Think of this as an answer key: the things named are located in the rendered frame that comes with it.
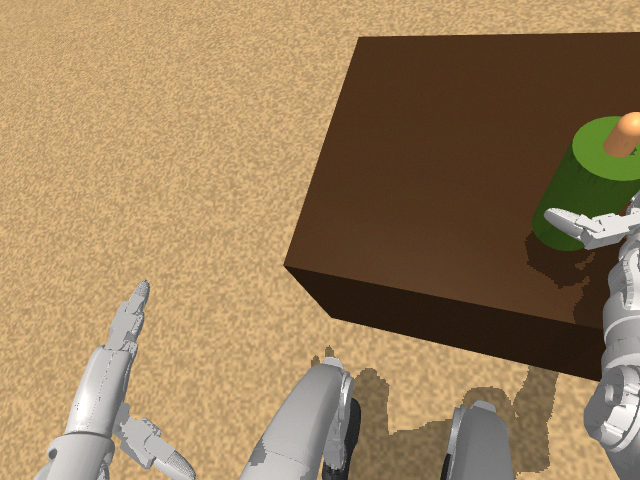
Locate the right robot hand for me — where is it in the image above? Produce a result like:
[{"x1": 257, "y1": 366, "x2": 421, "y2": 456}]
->
[{"x1": 544, "y1": 190, "x2": 640, "y2": 250}]

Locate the left robot hand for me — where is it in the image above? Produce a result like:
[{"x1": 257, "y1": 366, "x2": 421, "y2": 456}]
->
[{"x1": 64, "y1": 280, "x2": 196, "y2": 480}]

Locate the left robot arm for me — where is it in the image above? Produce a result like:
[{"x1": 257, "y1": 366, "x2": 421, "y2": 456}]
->
[{"x1": 33, "y1": 432, "x2": 115, "y2": 480}]

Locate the left robot foot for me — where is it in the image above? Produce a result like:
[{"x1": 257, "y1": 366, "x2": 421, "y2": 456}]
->
[{"x1": 322, "y1": 398, "x2": 361, "y2": 480}]

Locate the right robot arm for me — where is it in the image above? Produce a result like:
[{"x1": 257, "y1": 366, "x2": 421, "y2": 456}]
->
[{"x1": 583, "y1": 232, "x2": 640, "y2": 480}]

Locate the bottle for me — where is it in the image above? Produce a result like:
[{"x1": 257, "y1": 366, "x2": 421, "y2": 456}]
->
[{"x1": 532, "y1": 112, "x2": 640, "y2": 251}]

